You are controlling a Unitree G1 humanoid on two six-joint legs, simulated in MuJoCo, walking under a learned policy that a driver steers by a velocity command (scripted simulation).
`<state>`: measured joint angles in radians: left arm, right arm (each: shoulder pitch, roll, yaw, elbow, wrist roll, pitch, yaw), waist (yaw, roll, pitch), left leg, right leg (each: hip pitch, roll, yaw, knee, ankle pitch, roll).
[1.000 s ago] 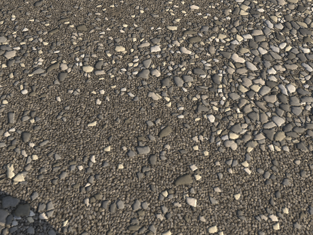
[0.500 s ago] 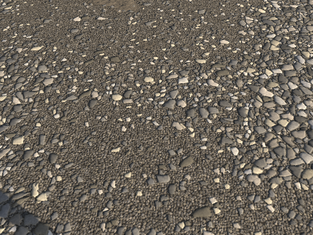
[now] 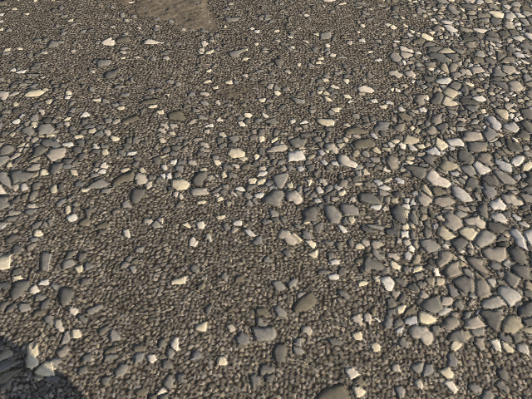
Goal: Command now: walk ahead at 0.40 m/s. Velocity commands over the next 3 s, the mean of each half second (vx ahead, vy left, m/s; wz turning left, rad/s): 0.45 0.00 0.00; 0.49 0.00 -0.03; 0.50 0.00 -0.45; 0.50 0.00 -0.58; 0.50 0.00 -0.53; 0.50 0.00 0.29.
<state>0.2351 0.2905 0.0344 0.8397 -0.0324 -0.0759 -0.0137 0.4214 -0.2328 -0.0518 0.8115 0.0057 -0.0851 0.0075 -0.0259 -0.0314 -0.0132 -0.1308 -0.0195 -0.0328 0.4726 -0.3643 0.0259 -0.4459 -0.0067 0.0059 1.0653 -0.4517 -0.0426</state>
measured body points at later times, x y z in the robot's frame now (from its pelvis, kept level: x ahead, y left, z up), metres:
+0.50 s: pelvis +0.25 -0.07 +0.01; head +0.27 -0.08 +0.46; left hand +0.30 +0.21 -0.11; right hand +0.38 -0.34 -0.10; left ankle +0.31 +0.10 -0.66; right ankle +0.26 -0.14 -0.74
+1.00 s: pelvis +0.54 +0.00 +0.01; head +0.57 +0.01 +0.46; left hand +0.62 +0.27 -0.12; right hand +0.64 -0.27 -0.10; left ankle +0.58 +0.08 -0.74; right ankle +0.51 -0.16 -0.65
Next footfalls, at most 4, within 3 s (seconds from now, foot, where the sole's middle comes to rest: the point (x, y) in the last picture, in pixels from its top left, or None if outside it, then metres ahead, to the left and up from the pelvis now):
0.26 right None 0.30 -0.14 -0.77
0.82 left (228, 360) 0.62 0.09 -0.77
1.36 right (319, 270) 0.90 -0.18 -0.77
1.84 left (283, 188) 1.23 -0.09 -0.77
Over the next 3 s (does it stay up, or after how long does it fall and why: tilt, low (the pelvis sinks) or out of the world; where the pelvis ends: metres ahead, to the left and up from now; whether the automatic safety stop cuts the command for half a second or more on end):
stays up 1.52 -0.54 -0.01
